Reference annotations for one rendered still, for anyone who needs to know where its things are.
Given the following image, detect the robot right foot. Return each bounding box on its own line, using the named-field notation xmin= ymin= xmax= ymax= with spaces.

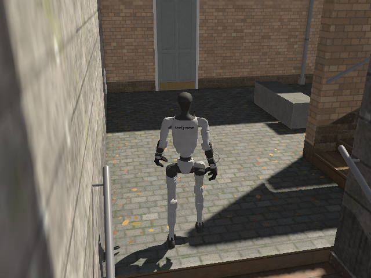
xmin=195 ymin=222 xmax=204 ymax=233

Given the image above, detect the robot left forearm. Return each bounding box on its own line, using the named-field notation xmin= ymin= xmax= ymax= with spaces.
xmin=155 ymin=140 xmax=164 ymax=159

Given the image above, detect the robot foot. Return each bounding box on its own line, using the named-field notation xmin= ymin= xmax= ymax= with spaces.
xmin=168 ymin=233 xmax=176 ymax=249
xmin=195 ymin=222 xmax=204 ymax=233

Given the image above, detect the robot right forearm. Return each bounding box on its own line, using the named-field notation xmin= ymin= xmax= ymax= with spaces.
xmin=205 ymin=142 xmax=216 ymax=169

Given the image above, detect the robot left upper arm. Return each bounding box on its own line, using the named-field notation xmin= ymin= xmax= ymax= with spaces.
xmin=158 ymin=117 xmax=173 ymax=148

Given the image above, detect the robot left foot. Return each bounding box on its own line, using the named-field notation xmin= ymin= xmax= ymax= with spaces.
xmin=168 ymin=233 xmax=176 ymax=249

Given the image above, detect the robot right upper arm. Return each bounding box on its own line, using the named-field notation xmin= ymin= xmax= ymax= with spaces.
xmin=197 ymin=117 xmax=210 ymax=151

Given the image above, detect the robot right hand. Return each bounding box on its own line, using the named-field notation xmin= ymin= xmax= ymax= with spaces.
xmin=205 ymin=167 xmax=217 ymax=181

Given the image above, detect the robot left hand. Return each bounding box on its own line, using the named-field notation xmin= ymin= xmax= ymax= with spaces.
xmin=154 ymin=156 xmax=168 ymax=167

